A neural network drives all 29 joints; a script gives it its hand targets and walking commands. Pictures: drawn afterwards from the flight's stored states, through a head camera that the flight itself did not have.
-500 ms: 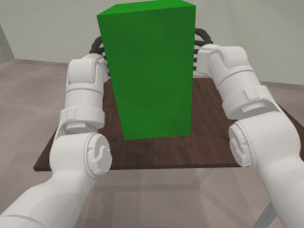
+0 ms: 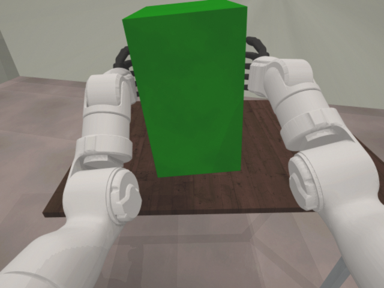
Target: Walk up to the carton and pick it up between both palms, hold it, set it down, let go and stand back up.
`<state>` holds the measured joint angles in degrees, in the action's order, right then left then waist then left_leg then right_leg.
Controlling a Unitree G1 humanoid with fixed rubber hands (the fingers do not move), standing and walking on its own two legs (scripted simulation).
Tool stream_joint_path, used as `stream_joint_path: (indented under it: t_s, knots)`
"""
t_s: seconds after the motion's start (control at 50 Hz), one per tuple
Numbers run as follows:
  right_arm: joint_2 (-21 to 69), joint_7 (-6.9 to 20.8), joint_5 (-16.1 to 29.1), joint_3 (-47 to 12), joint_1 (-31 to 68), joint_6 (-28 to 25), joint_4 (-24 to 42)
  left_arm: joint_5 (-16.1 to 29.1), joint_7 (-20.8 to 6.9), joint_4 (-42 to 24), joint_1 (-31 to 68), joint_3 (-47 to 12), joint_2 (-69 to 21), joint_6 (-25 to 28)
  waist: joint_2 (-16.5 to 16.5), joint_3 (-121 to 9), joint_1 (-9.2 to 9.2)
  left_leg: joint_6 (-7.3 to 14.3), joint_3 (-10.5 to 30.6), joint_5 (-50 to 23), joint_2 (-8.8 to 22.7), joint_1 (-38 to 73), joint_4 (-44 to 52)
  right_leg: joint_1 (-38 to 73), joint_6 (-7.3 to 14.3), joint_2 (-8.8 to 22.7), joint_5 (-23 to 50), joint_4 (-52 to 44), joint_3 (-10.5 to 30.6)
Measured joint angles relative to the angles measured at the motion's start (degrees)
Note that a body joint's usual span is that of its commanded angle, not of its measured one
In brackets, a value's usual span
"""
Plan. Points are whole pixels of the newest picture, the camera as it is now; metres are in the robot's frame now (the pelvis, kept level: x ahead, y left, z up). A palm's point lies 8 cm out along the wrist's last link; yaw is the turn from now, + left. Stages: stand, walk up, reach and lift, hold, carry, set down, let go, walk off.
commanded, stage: hold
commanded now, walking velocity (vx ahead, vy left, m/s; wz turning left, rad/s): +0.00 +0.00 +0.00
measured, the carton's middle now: (191, 84) +0.40 -0.01 +0.30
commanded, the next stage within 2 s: none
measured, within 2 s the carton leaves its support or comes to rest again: neither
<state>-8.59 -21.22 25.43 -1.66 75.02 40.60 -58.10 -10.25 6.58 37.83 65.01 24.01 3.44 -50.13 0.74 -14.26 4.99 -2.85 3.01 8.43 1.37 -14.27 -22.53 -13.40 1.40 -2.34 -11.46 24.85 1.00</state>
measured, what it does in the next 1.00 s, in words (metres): stands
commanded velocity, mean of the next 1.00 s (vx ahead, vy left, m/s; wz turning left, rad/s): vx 0.00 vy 0.00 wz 0.00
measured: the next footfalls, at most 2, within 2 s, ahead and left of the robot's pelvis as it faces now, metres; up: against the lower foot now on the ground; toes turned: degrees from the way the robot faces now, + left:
none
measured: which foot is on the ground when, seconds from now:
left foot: down 0.00-1.00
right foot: down 0.00-1.00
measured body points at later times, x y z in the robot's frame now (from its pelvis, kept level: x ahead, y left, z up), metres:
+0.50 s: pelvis +0.00 +0.00 +0.00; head -0.09 +0.01 +0.44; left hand +0.40 +0.12 +0.32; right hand +0.39 -0.13 +0.33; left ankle +0.04 +0.15 -0.74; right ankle +0.02 -0.10 -0.74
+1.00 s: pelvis +0.00 +0.00 +0.00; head -0.08 +0.01 +0.44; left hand +0.40 +0.12 +0.31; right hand +0.39 -0.13 +0.33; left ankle +0.04 +0.15 -0.74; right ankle +0.02 -0.10 -0.74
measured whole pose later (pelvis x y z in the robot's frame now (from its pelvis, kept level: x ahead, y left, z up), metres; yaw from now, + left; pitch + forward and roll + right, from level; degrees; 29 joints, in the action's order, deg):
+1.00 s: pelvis +0.00 +0.00 +0.00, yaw +0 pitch +0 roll +0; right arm -8.7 -21.2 25.4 -2.2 74.9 41.1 -57.8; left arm -10.3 6.6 38.0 65.0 23.9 3.4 -50.0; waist 0.7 -13.8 5.0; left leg -2.8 3.1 8.7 1.4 -14.3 -22.5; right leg -13.4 1.4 -2.3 -11.8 24.8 1.0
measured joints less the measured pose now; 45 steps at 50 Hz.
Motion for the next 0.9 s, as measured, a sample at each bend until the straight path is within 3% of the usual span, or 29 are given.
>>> stream_joint_path:
  t_s: [0.9]
  knots:
    - [-0.13,0.01,0.02,-0.31,-0.24,0.47,0.48,0.0,-0.03,0.13,0.0,-0.15,0.0,0.07,-0.03,0.11,0.0,0.0,0.05,0.26,-0.01,0.0,0.0,0.02,-0.02,0.0,-0.26,-0.02,0.0]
